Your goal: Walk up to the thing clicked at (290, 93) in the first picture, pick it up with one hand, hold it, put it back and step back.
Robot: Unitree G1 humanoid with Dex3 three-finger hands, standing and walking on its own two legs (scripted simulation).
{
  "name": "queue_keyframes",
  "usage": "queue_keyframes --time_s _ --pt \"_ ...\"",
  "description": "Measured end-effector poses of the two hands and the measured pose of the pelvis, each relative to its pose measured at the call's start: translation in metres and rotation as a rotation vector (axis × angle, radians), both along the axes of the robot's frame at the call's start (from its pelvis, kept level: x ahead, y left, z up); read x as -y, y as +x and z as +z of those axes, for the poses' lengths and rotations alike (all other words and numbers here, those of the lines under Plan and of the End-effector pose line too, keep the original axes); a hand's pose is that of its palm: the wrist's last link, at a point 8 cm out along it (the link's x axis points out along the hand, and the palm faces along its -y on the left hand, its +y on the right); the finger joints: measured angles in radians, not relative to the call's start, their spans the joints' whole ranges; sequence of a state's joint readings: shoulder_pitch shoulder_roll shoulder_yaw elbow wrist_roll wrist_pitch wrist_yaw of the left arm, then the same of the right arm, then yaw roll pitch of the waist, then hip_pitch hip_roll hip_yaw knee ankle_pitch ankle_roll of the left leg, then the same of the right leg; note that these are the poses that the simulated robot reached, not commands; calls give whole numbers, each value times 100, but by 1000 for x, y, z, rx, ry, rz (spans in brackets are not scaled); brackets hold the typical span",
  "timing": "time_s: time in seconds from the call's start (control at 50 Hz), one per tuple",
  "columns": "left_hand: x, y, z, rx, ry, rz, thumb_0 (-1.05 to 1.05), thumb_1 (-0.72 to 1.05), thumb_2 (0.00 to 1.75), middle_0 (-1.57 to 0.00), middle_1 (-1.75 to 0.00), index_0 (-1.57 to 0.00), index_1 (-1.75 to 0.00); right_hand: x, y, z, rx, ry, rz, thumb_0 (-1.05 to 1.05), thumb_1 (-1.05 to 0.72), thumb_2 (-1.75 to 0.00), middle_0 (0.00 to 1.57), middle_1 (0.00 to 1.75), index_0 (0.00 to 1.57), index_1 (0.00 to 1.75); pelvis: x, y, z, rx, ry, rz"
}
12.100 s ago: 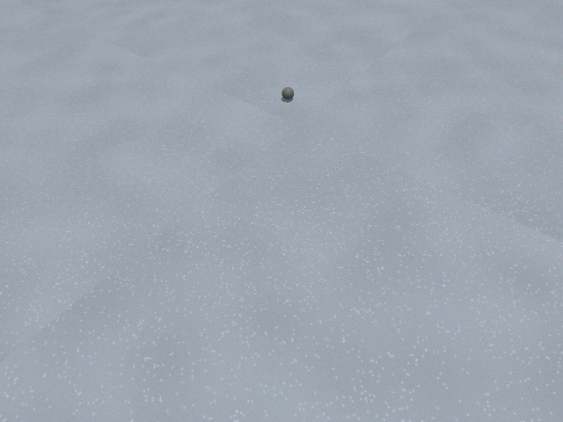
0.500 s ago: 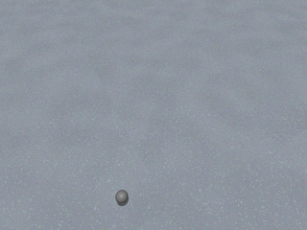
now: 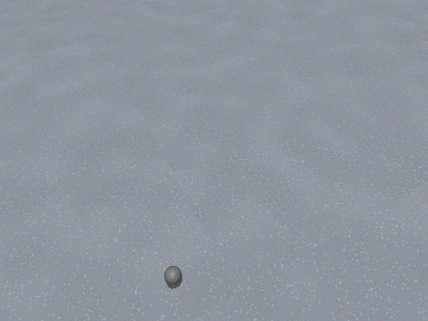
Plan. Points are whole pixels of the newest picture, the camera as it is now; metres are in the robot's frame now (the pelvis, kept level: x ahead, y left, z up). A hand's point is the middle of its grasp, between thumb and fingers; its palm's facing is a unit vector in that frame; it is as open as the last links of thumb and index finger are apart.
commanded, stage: walk up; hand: left
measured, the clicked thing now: (172, 275) +0.42 +0.27 -0.74
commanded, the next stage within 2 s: stand in 0.10 s
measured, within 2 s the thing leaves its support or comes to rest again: neither
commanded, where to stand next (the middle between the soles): +0.05 +0.01 m, yaw +3 degrees
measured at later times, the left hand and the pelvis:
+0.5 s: hand out of the picture +0.06 +0.25 -0.15, palm faces -0.01 -0.94 -0.35, open 7.4 cm; pelvis -0.01 +0.00 +0.00, yaw +1 degrees
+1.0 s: hand out of the picture +0.05 +0.25 -0.16, palm faces -0.01 -0.94 -0.35, open 7.4 cm; pelvis -0.01 +0.00 +0.00, yaw +1 degrees
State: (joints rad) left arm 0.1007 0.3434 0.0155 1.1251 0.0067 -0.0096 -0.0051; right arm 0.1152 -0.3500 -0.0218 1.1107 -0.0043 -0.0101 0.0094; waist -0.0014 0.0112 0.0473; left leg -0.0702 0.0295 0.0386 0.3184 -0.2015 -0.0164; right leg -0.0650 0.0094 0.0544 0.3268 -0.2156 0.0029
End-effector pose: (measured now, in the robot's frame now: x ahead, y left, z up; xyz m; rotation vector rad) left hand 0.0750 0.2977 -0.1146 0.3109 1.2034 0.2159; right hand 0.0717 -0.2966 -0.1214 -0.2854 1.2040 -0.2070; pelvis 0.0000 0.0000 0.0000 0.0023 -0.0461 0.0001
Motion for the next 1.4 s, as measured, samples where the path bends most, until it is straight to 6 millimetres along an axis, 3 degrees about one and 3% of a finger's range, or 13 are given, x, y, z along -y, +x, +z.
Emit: queue_keyframes --time_s 0.82,1.4 --pt "0 -35 -3 -47 -1 8 1 91 90 -21 -30 -20 -30 2 -23 -2 -56 -1 17 0 -90 -90 20 30 21 29 2 -14 1 -12 -2 16" --pt "-1 -21 -1 -24 4 7 1 91 90 -21 -30 -20 -30 0 -3 1 -23 -5 32 0 -90 -90 20 30 21 30 1 -7 1 -12 -2 20"
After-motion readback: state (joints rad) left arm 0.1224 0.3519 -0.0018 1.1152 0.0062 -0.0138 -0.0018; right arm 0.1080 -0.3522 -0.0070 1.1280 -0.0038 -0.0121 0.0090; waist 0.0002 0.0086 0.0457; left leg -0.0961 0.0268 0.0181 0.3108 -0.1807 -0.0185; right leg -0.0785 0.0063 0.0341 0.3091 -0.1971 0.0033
